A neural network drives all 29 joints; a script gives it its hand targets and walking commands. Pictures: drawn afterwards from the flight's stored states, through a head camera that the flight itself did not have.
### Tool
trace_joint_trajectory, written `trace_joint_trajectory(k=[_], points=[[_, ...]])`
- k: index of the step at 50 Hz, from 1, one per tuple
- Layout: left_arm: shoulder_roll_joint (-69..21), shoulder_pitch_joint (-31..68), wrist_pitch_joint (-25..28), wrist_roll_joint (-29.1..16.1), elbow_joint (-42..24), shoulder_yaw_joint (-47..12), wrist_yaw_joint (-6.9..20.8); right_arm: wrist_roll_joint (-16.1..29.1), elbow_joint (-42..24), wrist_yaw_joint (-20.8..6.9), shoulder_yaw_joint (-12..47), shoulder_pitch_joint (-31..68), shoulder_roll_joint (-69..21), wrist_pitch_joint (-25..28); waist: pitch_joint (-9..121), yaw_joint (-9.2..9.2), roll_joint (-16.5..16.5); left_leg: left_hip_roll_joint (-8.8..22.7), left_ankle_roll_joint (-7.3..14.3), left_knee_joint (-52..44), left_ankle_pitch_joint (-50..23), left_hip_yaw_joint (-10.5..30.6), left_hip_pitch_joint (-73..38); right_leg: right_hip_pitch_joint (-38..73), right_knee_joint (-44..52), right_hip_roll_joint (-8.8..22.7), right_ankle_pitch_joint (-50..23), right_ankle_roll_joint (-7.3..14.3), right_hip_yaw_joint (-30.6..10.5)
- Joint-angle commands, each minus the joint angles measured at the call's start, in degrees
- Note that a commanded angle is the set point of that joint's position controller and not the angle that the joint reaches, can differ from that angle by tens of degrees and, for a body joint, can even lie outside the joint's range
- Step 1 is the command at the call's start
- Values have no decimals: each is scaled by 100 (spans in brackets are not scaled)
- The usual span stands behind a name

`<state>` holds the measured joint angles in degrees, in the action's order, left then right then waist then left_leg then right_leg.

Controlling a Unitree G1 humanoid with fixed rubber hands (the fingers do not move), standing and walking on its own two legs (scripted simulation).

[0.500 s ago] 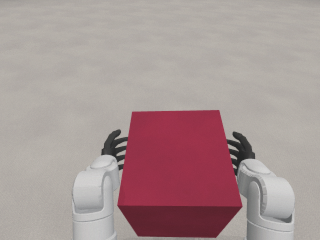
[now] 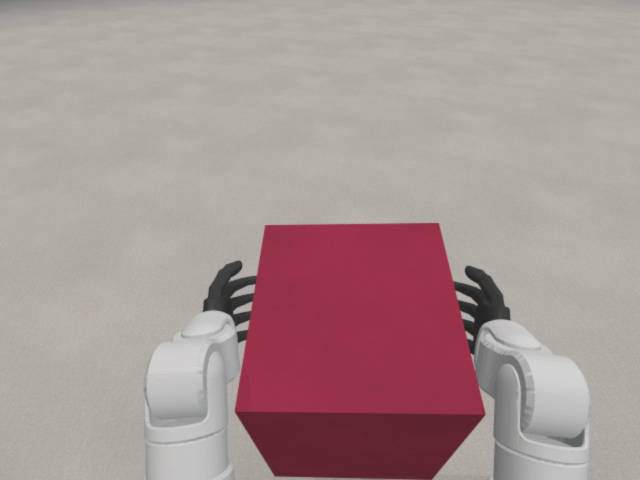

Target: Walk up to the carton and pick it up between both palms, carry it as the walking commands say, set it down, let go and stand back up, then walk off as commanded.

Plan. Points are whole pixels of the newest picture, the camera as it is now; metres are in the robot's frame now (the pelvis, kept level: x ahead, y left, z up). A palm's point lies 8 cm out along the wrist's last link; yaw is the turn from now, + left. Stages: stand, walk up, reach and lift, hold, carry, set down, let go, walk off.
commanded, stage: carry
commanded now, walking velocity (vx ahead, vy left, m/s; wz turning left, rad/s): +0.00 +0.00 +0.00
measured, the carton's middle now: (351, 357) +0.27 +0.00 +0.06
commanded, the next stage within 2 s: none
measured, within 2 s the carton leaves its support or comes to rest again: neither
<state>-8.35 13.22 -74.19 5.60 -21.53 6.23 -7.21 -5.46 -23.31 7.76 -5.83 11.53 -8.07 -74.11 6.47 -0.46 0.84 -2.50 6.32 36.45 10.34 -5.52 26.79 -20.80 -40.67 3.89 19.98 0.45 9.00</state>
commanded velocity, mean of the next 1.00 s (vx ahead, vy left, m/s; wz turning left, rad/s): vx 0.00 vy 0.18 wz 0.53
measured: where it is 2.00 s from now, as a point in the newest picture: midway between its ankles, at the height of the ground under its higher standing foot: outside the picture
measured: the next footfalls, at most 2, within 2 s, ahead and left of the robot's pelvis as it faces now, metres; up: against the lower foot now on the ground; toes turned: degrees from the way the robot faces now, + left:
left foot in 0.78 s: +0.07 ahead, +0.23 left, +0.00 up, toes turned +18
right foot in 1.02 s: +0.07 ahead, +0.04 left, +0.00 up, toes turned +11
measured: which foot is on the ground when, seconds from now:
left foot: down 0.00-0.60, up 0.62-0.76, down 0.78-1.00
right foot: down 0.00-0.78, up 0.80-1.00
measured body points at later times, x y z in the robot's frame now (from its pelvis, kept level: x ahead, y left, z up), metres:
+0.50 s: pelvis +0.03 +0.03 +0.00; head +0.02 +0.04 +0.45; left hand +0.30 +0.20 +0.11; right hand +0.32 -0.09 +0.11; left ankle +0.10 +0.06 -0.72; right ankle +0.02 -0.11 -0.71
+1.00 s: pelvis +0.03 +0.12 -0.01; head +0.06 +0.11 +0.44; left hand +0.27 +0.34 +0.09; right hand +0.36 +0.06 +0.08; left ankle +0.03 +0.22 -0.72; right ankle +0.03 +0.02 -0.71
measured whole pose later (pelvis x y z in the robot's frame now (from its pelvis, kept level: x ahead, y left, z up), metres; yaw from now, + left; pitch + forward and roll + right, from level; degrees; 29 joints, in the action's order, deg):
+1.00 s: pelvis +0.03 +0.12 -0.01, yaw +19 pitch +4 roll +2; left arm -8.1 11.8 -70.4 5.3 -24.9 5.5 -6.6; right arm -5.4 -26.5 7.9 -4.7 11.3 -8.0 -71.4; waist 2.0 0.4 0.1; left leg -3.9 2.5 42.7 19.3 -2.1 27.6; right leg -24.9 -50.5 4.3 30.7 -5.7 7.0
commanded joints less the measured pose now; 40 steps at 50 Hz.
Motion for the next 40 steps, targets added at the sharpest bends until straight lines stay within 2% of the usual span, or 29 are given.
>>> trace_joint_trajectory(k=[1, 5, 7, 8, 9, 10, 11, 13, 18, 20, 21, 22, 23, 24, 25, 26, 27, 28, 29, 30, 31, 32, 33, 34, 36, 37, 38, 39, 40], points=[[-4447, 2277, 244, -1818, -237, -3148, 394, 1887, -316, -437, 3244, 2786, -4618, 236, 1496, -17, -123, 942, -319, -1775, 1306, 1384, -623, 531, 1329, 385, 619, 280, -723], [-4458, 2345, 281, -1813, -378, -3229, 372, 1866, -391, -445, 3216, 2821, -4579, 282, 1461, -6, 240, 1039, -276, -1865, 1151, 1594, -737, 425, 1154, 311, 431, 249, -647], [-4492, 2317, 308, -1824, -320, -3166, 394, 1859, -246, -434, 3256, 2738, -4672, 281, 1511, -11, -2, 974, -256, -1682, 1043, 1553, -706, 603, 1329, 334, 414, 309, -758], [-4506, 2297, 332, -1827, -448, -3231, 390, 1901, -441, -457, 3307, 2798, -4663, 318, 1662, -25, 23, 915, -259, -1570, 828, 1436, -707, 737, 1301, 508, 249, 280, -776], [-4470, 2375, 357, -1986, -235, -3326, 420, 1974, -639, -451, 3460, 2862, -4682, 265, 1601, -50, -282, 768, -243, -1231, 818, 1221, -270, 855, 1506, 752, 388, 255, -1014], [-4500, 2445, 355, -1995, -311, -3298, 416, 2035, -685, -451, 3550, 2987, -4736, 259, 1556, -43, -856, 569, -306, -867, 809, 1003, 79, 1048, 1741, 1157, 405, 333, -1316], [-4643, 2500, 324, -1880, -447, -3220, 378, 1986, -634, -454, 3456, 3048, -4695, 292, 1488, 1, -797, 489, -412, -495, 630, 842, 116, 1033, 1758, 1518, 229, 428, -1538], [-4627, 2366, 306, -1879, -567, -3279, 362, 2034, -674, -468, 3478, 3001, -4698, 261, 1394, 17, -848, 487, -418, -10, 670, 832, 351, 1090, 1547, 1904, -189, 575, -1586], [-4686, 2421, 294, -2035, -832, -3347, 331, 2150, -853, -460, 3558, 3144, -4792, 231, 1395, 66, -1243, 516, -427, 632, 1204, 655, 723, 1203, 1384, 2449, -1108, 741, -1509], [-4682, 2406, 277, -2041, -739, -3363, 321, 2102, -801, -450, 3527, 3016, -4734, 211, 1237, 143, -1061, 622, -423, 197, 907, 792, 576, 1085, 976, 2279, -1454, 528, -1118], [-4658, 2302, 280, -2023, -799, -3357, 297, 2177, -825, -459, 3538, 2954, -4749, 225, 1377, 167, -758, 689, -399, -290, 524, 1026, 146, 919, 568, 2043, -1130, 341, -804], [-4682, 2460, 296, -2064, -963, -3458, 274, 2166, -770, -475, 3503, 2802, -4679, 227, 1449, 159, -25, 885, -321, -847, -433, 1489, -516, 340, -10, 1509, -380, 64, -371], [-4796, 2496, 272, -2078, -949, -3547, 290, 2166, -764, -466, 3459, 2848, -4701, 244, 1509, 179, 1056, 1350, -252, -1297, -1861, 2427, -1051, -231, -681, 801, 964, -176, 30], [-4826, 2511, 289, -2075, -1050, -3639, 279, 2152, -762, -450, 3370, 2764, -4741, 279, 1717, 161, 1811, 1526, -357, -1758, -3152, 3048, -1695, -468, -1127, 136, 1776, -317, 176], [-4883, 2245, 296, -2039, -802, -3586, 282, 2186, -964, -454, 3467, 2932, -4716, 280, 1522, 110, 1445, 1431, -651, -2073, -3063, 2888, -1906, -660, -1126, -140, 2007, -327, 180], [-4942, 2292, 330, -2125, -941, -3644, 299, 2184, -975, -479, 3470, 2801, -4791, 287, 1814, 60, 1058, 1265, -885, -2173, -2482, 2596, -1867, -244, -949, -115, 1789, -243, 13], [-5001, 2394, 369, -2202, -1081, -3671, 313, 2268, -1201, -476, 3556, 3026, -4844, 338, 1816, 23, 1108, 1019, -1501, -2351, -2684, 2340, -1490, 401, -382, -170, 1545, -138, 82], [-4998, 2573, 414, -2263, -1202, -3651, 301, 2297, -1386, -471, 3609, 3201, -4791, 354, 1910, 1, 1100, 822, -1869, -2236, -3262, 1906, -1162, 1098, 486, -114, 1336, -113, 248], [-4962, 2521, 379, -2260, -1249, -3642, 285, 2251, -1333, -456, 3589, 3127, -4780, 325, 1987, -95, 1071, 448, -2365, -1877, -3410, 1424, -321, 2213, 1529, 47, 1046, 18, 375], [-4919, 2355, 408, -2234, -1226, -3520, 280, 2223, -1200, -478, 3604, 2845, -4818, 284, 2176, -274, -233, -280, -2753, 33, -2168, 378, 367, 3109, 2782, 1211, 96, 463, -137], [-4936, 2396, 468, -2246, -1149, -3446, 312, 2304, -1518, -496, 3712, 3086, -4781, 265, 1987, -69, -3096, 7, -1772, 3305, 2163, 444, 1222, 2175, 2419, 3801, -2018, 1269, -2321], [-4801, 2549, 431, -2254, -1277, -3585, 301, 2255, -1292, -486, 3604, 3172, -4755, 289, 1349, 75, -1848, 906, -1184, 3189, 2469, 1055, 1887, 1893, 2089, 3988, -3112, 1351, -2160], [-4829, 2578, 462, -2257, -1447, -3579, 317, 2384, -1510, -467, 3694, 3242, -4886, 351, 1251, 81, -1481, 982, -970, 2636, 2360, 1059, 1947, 2141, 1507, 3549, -3754, 1064, -1494], [-4759, 2290, 405, -2133, -1255, -3478, 328, 2344, -1481, -443, 3774, 3089, -4889, 334, 971, 149, -1152, 978, -782, 1672, 1890, 712, 1751, 2212, 1230, 2962, -4394, 569, -722], [-4767, 2273, 416, -2177, -1439, -3542, 262, 2380, -1406, -478, 3792, 2790, -4958, 317, 1300, 123, -1607, 323, -637, 328, 1689, 75, 856, 2488, 536, 2155, -5415, 81, 72], [-4727, 1725, 421, -2077, -1195, -3442, 230, 2393, -1428, -486, 3772, 2675, -4895, 313, 1767, 145, -1458, 23, -585, -689, 1078, -313, -263, 2277, -365, 1817, -5970, -125, 467], [-4709, 1792, 454, -2023, -1265, -3437, 214, 2394, -1429, -499, 3762, 2611, -4902, 326, 2261, 299, -1173, 99, -349, -983, -47, 36, -1532, 1503, -1548, 1486, -5061, -431, 573], [-4653, 1656, 443, -1972, -1189, -3470, 217, 2353, -1221, -488, 3704, 2291, -4904, 325, 2234, 360, 14, 798, -14, -842, -3045, 1065, -2388, 21, -2512, 1032, -2407, -685, 586], [-4816, 1557, 450, -1923, -1081, -3527, 226, 2315, -1135, -489, 3617, 2292, -4832, 310, 2155, 198, 1489, 1819, 358, -140, -7396, 2287, -3390, -1623, -3359, 166, 1735, -858, 451]])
